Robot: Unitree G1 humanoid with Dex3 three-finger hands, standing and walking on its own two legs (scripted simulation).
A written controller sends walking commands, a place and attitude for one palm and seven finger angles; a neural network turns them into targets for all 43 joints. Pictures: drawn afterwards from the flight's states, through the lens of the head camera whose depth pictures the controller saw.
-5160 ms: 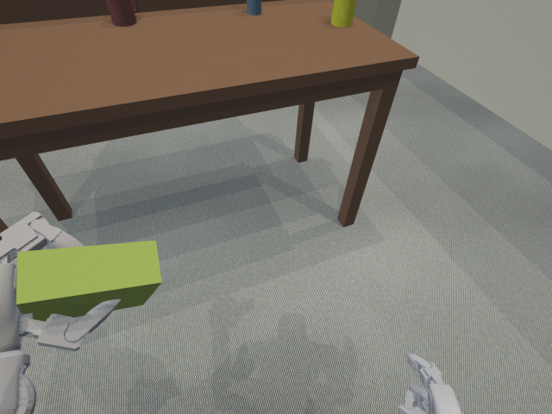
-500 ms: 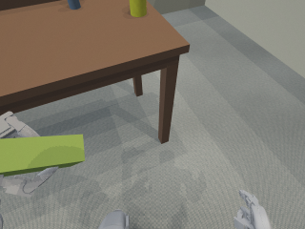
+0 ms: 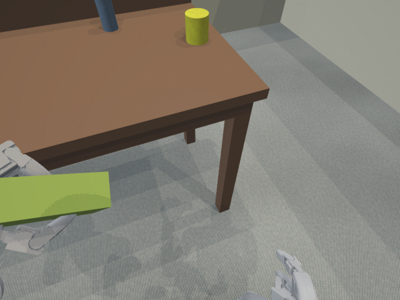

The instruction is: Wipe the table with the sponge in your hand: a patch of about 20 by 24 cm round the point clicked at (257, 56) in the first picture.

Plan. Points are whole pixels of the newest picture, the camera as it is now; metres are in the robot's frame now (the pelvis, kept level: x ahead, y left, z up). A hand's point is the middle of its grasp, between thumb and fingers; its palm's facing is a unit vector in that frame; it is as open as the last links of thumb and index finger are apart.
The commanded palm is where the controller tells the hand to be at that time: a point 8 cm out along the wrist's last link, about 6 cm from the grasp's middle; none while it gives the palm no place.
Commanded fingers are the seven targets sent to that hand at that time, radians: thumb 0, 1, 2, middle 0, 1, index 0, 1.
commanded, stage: take the last steps up to it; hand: left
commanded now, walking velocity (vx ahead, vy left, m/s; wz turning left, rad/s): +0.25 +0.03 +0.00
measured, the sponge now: (69, 198) +0.22 +0.20 +0.17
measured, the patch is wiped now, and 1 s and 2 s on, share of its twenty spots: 0.00 0.00 0.00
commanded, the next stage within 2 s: come to a stop and stand still in 0.48 s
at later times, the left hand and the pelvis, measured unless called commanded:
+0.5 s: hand (87, 146) +0.30 +0.20 +0.19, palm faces +0.39 -0.76 -0.52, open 8.9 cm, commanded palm +0.25 +0.24 +0.17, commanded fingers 0.00 0.10 1.30 -1.20 -1.60 -1.20 -1.60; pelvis +0.09 -0.04 +0.00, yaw +1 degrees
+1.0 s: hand (105, 151) +0.31 +0.18 +0.16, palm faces +0.45 -0.79 -0.42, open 8.9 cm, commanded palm +0.26 +0.22 +0.17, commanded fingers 0.00 0.10 1.30 -1.20 -1.60 -1.20 -1.60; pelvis +0.10 -0.07 -0.01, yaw +2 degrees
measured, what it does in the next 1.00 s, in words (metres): walks ahead: right foot, then left foot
